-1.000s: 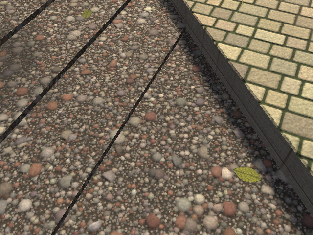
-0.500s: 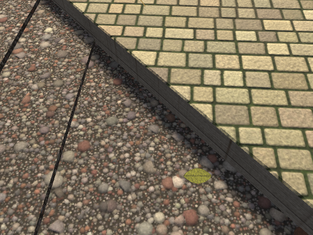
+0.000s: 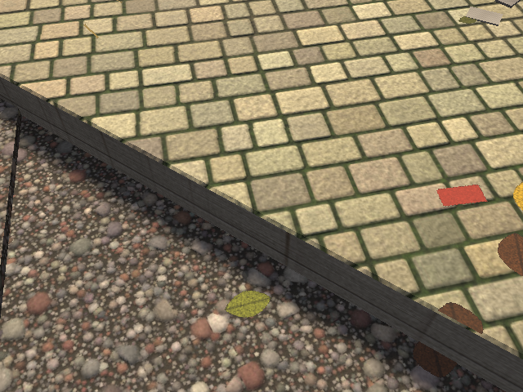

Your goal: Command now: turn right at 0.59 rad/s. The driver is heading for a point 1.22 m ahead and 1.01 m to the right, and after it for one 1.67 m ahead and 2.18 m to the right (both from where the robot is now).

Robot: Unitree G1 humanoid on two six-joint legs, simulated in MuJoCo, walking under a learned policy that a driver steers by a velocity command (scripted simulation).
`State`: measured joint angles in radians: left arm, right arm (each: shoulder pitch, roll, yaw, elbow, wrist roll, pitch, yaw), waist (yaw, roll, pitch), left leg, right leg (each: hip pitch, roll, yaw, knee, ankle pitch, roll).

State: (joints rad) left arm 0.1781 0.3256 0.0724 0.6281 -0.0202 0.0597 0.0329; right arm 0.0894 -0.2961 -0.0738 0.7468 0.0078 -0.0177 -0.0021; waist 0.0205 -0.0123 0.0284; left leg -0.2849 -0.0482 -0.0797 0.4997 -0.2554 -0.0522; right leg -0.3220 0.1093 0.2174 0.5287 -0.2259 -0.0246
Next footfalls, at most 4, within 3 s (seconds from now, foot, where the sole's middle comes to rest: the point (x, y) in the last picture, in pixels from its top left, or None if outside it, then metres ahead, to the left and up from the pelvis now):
0.42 right None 0.01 -0.15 -0.77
0.94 left None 0.12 0.04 -0.77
1.36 right None -0.05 -0.16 -0.77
1.84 left None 0.33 -0.26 -0.77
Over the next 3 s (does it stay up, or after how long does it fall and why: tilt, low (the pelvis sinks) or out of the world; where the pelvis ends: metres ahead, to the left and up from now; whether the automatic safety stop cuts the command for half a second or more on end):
stays up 0.57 -0.57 0.10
